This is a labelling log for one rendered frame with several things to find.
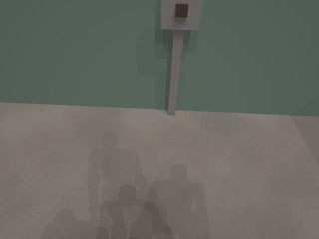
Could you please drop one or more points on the button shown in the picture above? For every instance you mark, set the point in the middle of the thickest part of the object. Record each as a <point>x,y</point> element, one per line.
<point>181,9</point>

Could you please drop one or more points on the panel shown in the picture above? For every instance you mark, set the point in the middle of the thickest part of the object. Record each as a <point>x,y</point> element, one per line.
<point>179,25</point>

